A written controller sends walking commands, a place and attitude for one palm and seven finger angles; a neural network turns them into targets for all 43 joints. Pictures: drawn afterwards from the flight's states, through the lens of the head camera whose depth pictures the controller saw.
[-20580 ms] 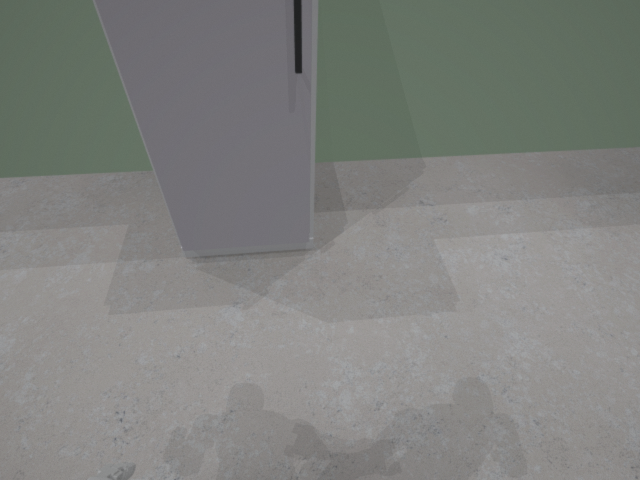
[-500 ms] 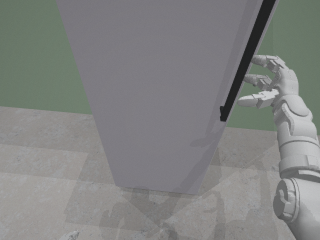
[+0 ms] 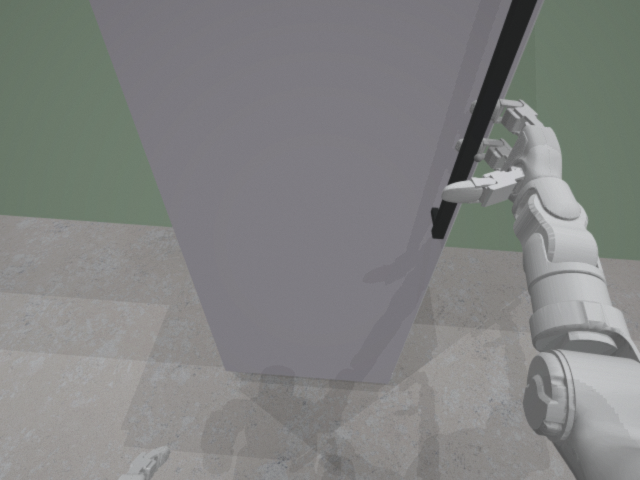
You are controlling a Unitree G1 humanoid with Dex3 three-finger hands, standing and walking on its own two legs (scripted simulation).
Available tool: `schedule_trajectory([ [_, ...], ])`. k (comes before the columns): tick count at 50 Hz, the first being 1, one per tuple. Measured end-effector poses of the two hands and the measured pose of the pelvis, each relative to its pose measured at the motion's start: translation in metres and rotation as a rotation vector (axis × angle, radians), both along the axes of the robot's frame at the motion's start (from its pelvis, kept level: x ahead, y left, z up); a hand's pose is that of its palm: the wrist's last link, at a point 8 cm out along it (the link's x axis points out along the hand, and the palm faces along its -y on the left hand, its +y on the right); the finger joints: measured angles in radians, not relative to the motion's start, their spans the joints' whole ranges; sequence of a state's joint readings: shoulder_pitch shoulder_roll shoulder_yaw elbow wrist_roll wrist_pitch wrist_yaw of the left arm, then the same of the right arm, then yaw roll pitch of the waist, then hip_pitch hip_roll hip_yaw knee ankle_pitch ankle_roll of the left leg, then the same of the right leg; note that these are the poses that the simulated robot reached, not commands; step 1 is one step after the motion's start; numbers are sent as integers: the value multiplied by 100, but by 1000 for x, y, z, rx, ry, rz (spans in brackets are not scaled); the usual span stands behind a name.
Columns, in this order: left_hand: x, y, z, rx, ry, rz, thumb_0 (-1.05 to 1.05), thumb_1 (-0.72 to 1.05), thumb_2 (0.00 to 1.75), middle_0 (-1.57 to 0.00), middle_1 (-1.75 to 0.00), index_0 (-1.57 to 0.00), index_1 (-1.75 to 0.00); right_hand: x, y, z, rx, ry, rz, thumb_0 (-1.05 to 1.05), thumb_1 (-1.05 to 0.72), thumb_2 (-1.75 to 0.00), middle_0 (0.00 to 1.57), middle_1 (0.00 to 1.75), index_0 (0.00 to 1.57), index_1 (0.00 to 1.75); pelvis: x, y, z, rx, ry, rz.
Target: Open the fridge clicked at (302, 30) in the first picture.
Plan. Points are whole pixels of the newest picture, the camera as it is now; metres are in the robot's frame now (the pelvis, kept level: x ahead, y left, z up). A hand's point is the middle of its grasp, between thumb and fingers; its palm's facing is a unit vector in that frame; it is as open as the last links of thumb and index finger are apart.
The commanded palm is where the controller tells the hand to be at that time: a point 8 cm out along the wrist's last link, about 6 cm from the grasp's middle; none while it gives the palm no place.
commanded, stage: slide the fingers in behind the handle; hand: right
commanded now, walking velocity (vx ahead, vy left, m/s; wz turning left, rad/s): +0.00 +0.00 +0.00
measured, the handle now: (483, 91) +0.50 -0.13 +0.26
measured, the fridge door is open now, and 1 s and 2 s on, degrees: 0 0 0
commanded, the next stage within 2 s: grip the handle and tug to test in 1.00 s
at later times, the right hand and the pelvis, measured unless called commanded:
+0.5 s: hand (461, 160) +0.45 -0.12 +0.20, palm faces -0.03 +1.00 +0.01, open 13.9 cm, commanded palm +0.44 -0.17 +0.20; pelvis +0.00 +0.01 +0.00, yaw -1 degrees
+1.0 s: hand (459, 158) +0.46 -0.11 +0.20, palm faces -0.03 +1.00 +0.03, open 13.9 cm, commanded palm +0.44 -0.17 +0.20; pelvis +0.00 +0.01 +0.00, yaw +0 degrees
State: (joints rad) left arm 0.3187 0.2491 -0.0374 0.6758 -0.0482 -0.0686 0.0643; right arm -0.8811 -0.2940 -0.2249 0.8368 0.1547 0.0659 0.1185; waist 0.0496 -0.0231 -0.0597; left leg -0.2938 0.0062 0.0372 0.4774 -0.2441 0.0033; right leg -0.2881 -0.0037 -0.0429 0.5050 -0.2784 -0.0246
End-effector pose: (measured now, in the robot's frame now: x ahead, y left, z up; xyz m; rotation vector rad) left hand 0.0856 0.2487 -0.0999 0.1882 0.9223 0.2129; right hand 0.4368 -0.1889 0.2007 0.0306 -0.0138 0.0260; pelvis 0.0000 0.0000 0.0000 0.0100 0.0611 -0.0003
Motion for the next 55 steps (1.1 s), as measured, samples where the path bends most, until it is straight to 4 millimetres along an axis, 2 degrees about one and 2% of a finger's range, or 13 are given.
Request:
schedule_trajectory([
  [9, -9, 7, -3, 1, 37, 24, 1, 91, 90, -21, -30, -20, -30, -2, 4, -6, -18, 16, -3, -1, 50, -30, 31, 121, 30, 121, 3, 4, 1, 2, -11, 0],
  [29, 8, 11, 0, 5, -1, -3, 1, 91, 90, -21, -30, -20, -30, 0, 22, -4, -5, 29, 1, -1, 50, -30, 31, 121, 31, 122, 1, 10, 1, 0, -9, -11],
  [46, -11, 9, -3, -4, 24, 22, 1, 91, 90, -21, -30, -20, -30, 0, 23, -2, -9, 2, 5, -1, 50, -30, 32, 122, 32, 122, -2, 7, 1, 0, -9, 0],
  [55, -13, 9, -2, 5, 30, 23, 1, 91, 90, -21, -30, -20, -30, 1, 20, -2, -13, 9, 0, -1, 50, -30, 33, 122, 32, 122, -3, 5, 1, 1, -10, -1],
])
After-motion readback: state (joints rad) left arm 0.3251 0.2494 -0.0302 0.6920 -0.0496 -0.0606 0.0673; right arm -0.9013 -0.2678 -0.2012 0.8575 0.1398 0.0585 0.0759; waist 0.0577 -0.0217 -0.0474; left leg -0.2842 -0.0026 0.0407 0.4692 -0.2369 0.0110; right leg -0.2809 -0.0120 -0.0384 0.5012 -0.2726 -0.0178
